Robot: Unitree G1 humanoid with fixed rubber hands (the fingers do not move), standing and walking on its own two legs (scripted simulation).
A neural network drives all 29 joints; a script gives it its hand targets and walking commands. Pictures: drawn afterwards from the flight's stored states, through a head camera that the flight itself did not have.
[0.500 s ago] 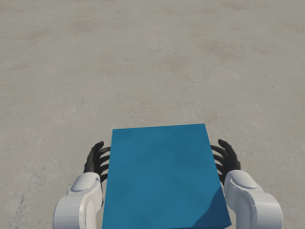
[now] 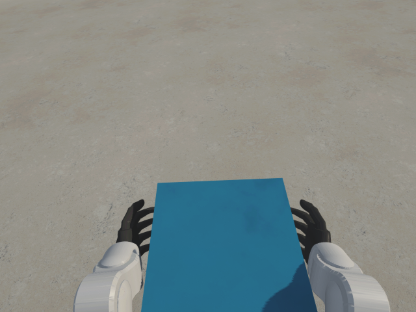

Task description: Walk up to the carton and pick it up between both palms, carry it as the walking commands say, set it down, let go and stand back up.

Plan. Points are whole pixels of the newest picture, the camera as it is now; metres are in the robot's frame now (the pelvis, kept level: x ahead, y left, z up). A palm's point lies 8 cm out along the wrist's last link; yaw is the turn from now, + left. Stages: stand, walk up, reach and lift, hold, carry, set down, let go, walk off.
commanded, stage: carry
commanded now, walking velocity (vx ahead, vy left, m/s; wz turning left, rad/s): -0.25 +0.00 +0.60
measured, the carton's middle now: (222, 265) +0.23 -0.01 +0.01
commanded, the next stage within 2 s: none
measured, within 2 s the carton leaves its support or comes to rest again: neither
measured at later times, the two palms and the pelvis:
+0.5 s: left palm out of the picture +0.02 +0.25 +0.08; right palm out of the picture +0.10 -0.04 +0.09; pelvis -0.16 +0.04 -0.01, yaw +13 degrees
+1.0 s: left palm out of the picture -0.07 +0.23 +0.09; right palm out of the picture +0.01 -0.06 +0.09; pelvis -0.26 +0.03 -0.01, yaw +14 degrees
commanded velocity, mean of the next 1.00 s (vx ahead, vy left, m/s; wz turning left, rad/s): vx -0.04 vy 0.00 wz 0.10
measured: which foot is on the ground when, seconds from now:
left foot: up 0.00-0.24, down 0.26-0.64, up 0.66-0.74, down 0.76-1.00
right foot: down 0.00-0.26, up 0.28-0.56, down 0.58-1.00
